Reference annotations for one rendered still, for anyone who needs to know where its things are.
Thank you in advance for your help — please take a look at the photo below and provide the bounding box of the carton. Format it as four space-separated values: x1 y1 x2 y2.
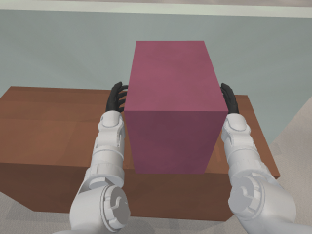
124 41 229 175

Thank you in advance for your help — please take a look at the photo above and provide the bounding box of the left robot hand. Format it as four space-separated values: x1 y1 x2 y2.
105 81 129 113

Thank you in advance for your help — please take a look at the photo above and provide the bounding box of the right robot hand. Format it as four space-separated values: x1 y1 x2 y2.
220 83 240 114

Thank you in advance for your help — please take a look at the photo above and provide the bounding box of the pedestal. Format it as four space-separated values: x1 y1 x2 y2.
0 86 281 222

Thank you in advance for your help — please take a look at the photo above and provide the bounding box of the robot right upper arm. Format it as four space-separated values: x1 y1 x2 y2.
228 175 312 234

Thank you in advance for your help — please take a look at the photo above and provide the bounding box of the right robot forearm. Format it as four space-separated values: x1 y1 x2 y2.
221 113 284 189

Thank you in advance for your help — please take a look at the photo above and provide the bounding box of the left robot forearm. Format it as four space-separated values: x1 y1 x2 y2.
69 110 126 224

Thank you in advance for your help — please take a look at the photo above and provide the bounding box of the robot left upper arm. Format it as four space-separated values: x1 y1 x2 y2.
52 184 131 234

